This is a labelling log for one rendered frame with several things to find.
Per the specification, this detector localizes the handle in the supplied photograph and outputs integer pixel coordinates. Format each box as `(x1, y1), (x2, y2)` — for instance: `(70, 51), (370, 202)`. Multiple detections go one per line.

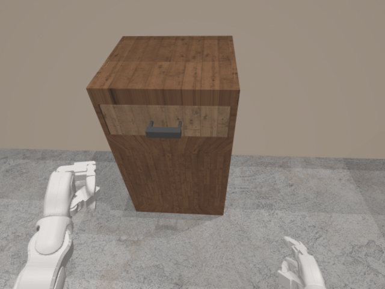
(145, 120), (182, 138)

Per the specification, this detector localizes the cabinet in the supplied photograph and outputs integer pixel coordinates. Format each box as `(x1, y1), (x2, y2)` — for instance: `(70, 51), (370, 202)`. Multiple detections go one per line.
(86, 36), (240, 216)

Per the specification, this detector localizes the drawer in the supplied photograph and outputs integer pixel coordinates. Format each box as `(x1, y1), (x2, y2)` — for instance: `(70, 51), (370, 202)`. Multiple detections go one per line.
(100, 104), (230, 137)

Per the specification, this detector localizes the robot right hand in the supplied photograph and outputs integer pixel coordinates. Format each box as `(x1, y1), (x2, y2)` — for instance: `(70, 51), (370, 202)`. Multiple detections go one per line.
(278, 236), (325, 289)

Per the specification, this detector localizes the robot left forearm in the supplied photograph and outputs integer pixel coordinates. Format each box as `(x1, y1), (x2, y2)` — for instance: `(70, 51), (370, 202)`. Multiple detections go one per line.
(13, 216), (74, 289)

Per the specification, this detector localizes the robot left hand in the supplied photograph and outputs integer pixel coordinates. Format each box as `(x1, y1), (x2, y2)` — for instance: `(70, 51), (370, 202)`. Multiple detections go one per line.
(43, 161), (100, 219)

